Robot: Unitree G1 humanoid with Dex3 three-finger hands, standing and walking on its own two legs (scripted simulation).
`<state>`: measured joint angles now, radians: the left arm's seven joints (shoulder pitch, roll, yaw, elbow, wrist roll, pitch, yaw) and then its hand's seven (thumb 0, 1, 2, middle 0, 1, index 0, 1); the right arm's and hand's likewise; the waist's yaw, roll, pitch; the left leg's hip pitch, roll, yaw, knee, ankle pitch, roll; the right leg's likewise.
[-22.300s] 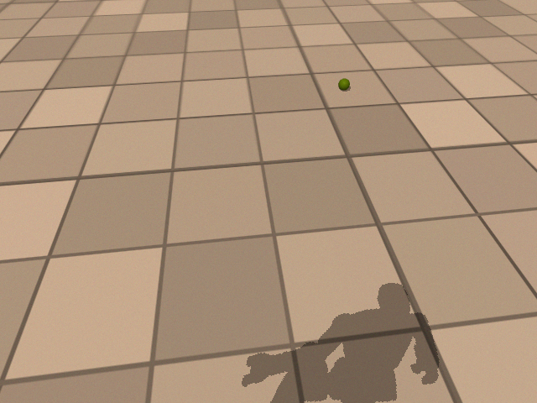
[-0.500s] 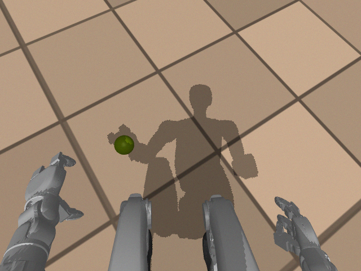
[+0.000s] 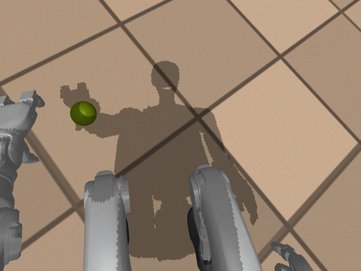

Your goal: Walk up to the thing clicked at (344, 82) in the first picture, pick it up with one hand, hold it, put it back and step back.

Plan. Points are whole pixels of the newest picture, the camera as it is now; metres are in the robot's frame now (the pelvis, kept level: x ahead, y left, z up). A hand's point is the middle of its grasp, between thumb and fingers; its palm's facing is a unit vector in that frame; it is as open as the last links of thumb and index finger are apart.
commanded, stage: rise first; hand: left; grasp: from above
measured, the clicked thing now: (83, 113) +0.56 +0.26 -0.35
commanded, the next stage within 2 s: none
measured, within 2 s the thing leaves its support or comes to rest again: neither
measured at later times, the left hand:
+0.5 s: hand (43, 123) +0.47 +0.32 -0.19, palm faces -0.44 -0.05 -0.90, open 14.2 cm
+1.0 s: hand (52, 118) +0.49 +0.31 -0.22, palm faces -0.45 -0.06 -0.89, open 14.3 cm
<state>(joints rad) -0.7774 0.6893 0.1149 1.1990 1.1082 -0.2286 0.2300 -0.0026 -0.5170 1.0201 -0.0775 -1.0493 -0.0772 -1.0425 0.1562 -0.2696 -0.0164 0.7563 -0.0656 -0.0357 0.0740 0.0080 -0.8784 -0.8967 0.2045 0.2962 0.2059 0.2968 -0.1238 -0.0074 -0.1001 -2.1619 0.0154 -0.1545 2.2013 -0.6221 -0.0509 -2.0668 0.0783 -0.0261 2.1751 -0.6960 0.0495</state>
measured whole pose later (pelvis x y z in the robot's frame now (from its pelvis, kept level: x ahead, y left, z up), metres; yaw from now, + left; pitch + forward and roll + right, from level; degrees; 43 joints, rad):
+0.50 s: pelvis +0.01 +0.01 -0.03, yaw -3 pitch +35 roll -9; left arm -0.95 0.75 0.09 1.39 1.27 -0.21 0.35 0.00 -0.54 1.02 -0.08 -1.01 -0.08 -1.01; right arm 0.13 -0.24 0.05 0.74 -0.11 -0.01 0.11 0.00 -0.90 -0.90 0.21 0.30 0.21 0.30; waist -0.20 -0.02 -0.08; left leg -2.29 0.01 -0.16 2.32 -0.65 -0.02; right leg -2.16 0.08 -0.03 2.26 -0.73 0.06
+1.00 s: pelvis +0.02 +0.01 -0.05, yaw -4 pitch +35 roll -9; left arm -0.98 0.81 0.11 1.40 1.24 -0.20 0.34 0.00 -0.57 1.04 -0.08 -1.02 -0.07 -1.02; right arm 0.14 -0.26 0.09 0.72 -0.13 0.00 0.13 0.00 -0.91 -0.90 0.20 0.30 0.21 0.30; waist -0.24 -0.03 -0.03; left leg -2.31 0.02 -0.20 2.37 -0.68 -0.05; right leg -2.20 0.10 -0.05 2.31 -0.74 0.07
